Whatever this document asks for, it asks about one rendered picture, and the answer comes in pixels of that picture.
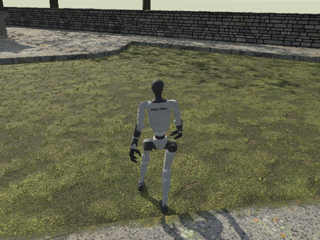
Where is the right robot hand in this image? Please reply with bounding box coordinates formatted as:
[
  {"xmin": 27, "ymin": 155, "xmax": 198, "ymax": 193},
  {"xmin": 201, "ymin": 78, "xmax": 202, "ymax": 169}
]
[{"xmin": 170, "ymin": 130, "xmax": 182, "ymax": 139}]

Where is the robot torso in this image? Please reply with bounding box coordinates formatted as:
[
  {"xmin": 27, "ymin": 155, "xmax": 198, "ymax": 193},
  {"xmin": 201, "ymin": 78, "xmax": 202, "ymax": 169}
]
[{"xmin": 147, "ymin": 98, "xmax": 171, "ymax": 150}]

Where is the left robot hand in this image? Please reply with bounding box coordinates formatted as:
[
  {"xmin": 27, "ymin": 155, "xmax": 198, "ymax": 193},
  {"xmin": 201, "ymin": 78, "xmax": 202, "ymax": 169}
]
[{"xmin": 129, "ymin": 148, "xmax": 141, "ymax": 163}]

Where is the robot left forearm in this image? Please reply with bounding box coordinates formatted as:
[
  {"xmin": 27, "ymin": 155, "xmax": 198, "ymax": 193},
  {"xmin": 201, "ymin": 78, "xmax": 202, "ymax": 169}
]
[{"xmin": 130, "ymin": 123, "xmax": 141, "ymax": 149}]

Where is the robot right forearm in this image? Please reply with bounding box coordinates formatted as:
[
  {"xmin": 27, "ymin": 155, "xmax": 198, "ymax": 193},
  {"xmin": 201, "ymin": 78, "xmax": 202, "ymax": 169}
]
[{"xmin": 176, "ymin": 119, "xmax": 183, "ymax": 134}]

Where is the robot left upper arm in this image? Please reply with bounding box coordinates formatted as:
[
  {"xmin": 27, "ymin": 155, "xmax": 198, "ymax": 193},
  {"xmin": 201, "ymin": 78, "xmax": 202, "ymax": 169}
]
[{"xmin": 136, "ymin": 101, "xmax": 148, "ymax": 130}]

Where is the left robot shin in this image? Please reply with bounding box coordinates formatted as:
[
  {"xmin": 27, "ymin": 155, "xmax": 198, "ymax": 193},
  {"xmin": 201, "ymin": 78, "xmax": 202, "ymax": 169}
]
[{"xmin": 139, "ymin": 153, "xmax": 148, "ymax": 185}]

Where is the robot right upper arm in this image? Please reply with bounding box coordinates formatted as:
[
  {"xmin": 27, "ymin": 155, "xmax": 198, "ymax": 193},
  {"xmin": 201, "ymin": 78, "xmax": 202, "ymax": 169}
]
[{"xmin": 169, "ymin": 99, "xmax": 182, "ymax": 126}]

